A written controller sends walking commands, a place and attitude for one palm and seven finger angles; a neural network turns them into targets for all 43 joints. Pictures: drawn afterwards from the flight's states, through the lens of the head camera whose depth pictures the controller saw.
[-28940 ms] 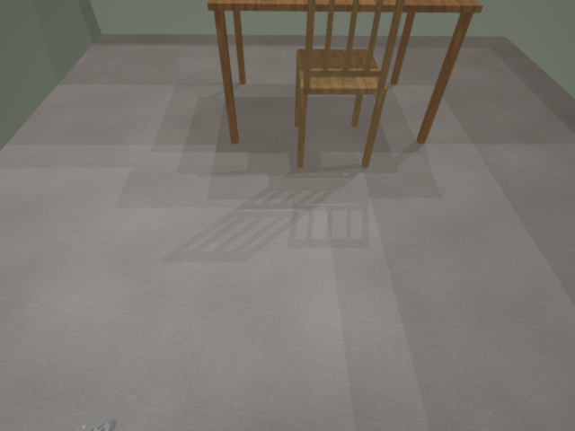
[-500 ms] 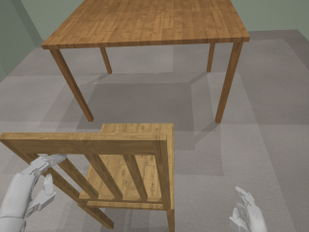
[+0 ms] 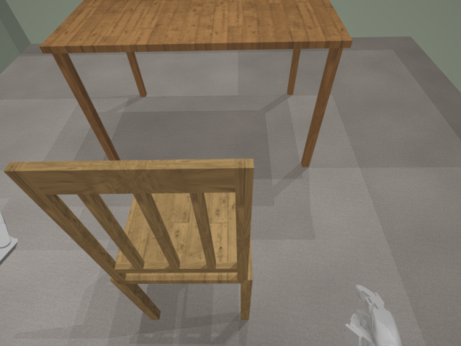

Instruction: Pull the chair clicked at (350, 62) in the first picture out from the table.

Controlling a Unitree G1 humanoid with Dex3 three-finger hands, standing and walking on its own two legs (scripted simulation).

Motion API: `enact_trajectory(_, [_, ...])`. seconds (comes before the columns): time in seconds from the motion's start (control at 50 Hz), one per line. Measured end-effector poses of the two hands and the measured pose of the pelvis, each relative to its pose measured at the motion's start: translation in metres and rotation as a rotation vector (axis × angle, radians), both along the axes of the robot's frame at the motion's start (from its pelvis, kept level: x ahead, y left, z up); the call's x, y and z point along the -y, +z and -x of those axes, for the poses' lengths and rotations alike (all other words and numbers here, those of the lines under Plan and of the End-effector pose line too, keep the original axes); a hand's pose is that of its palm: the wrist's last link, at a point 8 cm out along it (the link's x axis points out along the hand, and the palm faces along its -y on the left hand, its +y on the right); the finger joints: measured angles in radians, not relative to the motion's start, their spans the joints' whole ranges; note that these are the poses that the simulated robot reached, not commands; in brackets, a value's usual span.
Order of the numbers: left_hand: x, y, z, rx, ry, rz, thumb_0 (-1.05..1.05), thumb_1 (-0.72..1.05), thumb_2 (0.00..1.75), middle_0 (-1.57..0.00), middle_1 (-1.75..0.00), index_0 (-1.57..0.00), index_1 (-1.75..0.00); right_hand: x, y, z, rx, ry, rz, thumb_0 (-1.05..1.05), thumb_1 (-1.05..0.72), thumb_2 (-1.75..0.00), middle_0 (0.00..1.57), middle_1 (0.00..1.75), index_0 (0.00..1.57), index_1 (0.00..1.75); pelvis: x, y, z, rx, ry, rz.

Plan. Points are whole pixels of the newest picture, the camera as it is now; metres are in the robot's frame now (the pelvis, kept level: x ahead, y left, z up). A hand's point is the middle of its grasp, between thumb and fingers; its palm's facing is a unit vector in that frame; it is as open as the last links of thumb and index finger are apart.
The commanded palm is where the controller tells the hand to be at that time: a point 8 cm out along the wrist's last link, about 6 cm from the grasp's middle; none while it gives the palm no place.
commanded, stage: step back with the hand held close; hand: left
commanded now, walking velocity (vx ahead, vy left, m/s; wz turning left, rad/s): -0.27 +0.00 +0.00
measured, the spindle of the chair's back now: (161, 235) +0.33 +0.18 -0.05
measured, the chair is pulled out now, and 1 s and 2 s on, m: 0.59 0.59 0.59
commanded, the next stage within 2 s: stop stepping back and stand still in 0.76 s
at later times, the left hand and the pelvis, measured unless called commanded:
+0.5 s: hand out of the picture +0.14 +0.28 +0.16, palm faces +0.45 -0.75 -0.49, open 7.4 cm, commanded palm +0.07 +0.32 +0.18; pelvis -0.06 +0.01 -0.01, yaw +1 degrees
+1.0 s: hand out of the picture +0.08 +0.26 +0.16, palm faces +0.32 -0.79 -0.52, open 7.4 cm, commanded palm +0.01 +0.31 +0.18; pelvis -0.13 +0.01 +0.00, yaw -1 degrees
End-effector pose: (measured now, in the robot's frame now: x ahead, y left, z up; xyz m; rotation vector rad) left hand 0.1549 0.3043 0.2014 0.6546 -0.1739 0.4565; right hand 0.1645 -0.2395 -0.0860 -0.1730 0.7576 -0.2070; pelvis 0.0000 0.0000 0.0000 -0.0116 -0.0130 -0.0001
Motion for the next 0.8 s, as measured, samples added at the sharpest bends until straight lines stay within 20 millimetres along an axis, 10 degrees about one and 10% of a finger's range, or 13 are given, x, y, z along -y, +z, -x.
enact_trajectory(0.16, [-0.012,-0.037,0.018,-0.031,-0.011,0.131,0.01,0.89,0.9,-0.21,-0.31,-0.22,-0.31,-0.016,0.005,0.042,0.001,-0.001,0.045,0.01,-0.9,-0.9,0.2,0.3,0.2,0.3,-0.018,-0.003,0.021,0.013,0.002,0.016])
enact_trajectory(0.8, [-0.008,-0.001,0.095,0.107,-0.133,-0.05,0.01,0.89,0.9,-0.21,-0.31,-0.21,-0.3,-0.027,0.003,0.105,0.044,0.095,0.035,0.01,-0.9,-0.9,0.2,0.3,0.2,0.3,-0.011,-0.008,0.108,-0.038,-0.014,0.05])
